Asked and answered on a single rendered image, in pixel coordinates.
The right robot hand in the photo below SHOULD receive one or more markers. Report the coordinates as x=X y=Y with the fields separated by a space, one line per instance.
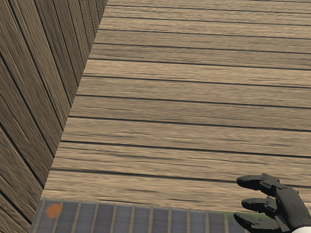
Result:
x=287 y=210

